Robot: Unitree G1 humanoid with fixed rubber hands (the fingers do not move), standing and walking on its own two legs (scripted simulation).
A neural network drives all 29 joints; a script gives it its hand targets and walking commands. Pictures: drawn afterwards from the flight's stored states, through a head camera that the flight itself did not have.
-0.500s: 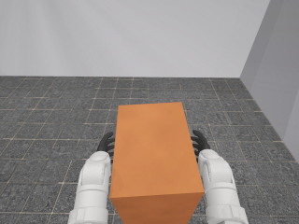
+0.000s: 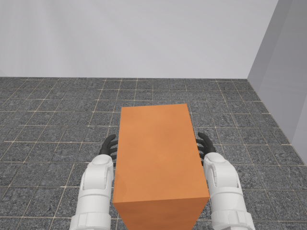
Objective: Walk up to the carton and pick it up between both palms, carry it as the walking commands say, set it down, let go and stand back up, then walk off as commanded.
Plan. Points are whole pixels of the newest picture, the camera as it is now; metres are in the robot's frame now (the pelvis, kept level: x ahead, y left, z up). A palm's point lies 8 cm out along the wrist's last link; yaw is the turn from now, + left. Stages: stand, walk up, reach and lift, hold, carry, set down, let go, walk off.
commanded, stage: hold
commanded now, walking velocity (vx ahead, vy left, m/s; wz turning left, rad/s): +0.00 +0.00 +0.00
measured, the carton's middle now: (157, 171) +0.29 +0.00 -0.02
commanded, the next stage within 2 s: carry in 0.26 s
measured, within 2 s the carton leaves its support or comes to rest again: neither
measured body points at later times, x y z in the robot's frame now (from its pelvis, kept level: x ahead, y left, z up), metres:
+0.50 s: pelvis +0.00 +0.02 -0.01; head -0.02 +0.02 +0.44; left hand +0.30 +0.17 +0.06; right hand +0.31 -0.12 +0.06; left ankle +0.02 +0.13 -0.74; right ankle +0.03 -0.13 -0.74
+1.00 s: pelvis -0.02 +0.07 -0.01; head -0.03 +0.06 +0.44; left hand +0.25 +0.19 +0.08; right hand +0.23 -0.09 +0.07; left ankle +0.02 +0.13 -0.74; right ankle -0.04 -0.03 -0.73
